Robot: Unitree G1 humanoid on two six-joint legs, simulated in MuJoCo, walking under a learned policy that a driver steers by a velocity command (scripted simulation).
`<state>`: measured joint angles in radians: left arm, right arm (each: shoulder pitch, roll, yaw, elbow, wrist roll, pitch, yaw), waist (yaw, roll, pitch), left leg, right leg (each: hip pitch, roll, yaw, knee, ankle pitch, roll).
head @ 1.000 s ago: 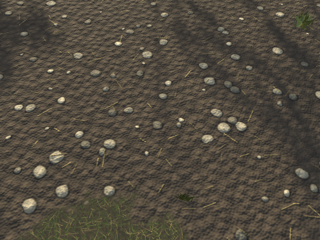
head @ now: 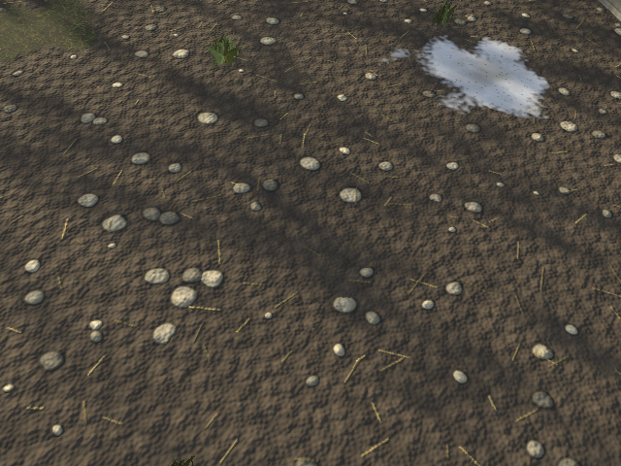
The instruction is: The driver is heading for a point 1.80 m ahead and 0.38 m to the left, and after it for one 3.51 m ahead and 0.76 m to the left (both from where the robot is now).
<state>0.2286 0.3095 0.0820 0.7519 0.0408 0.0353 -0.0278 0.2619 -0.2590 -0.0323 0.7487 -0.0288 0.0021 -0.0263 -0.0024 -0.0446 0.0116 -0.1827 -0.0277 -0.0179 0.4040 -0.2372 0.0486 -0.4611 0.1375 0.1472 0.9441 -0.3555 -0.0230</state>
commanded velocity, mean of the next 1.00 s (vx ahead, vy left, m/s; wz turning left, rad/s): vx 0.44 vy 0.00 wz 0.04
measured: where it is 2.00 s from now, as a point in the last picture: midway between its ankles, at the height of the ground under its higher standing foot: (281, 302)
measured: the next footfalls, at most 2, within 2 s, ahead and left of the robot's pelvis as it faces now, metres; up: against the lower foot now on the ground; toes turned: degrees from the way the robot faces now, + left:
right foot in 0.32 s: +0.18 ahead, -0.13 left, +0.00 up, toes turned -4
left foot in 0.84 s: +0.52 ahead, +0.02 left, +0.00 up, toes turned +5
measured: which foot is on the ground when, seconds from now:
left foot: down 0.00-0.34, up 0.36-0.82, down 0.84-1.00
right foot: up 0.00-0.30, down 0.32-0.84, up 0.86-1.00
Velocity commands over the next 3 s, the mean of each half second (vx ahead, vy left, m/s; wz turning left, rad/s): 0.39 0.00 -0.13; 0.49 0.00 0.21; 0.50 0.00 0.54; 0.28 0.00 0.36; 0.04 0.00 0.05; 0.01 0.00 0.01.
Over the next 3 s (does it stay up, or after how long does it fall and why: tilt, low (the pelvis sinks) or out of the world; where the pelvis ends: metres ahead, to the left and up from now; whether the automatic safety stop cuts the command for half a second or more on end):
stays up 0.96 0.08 0.00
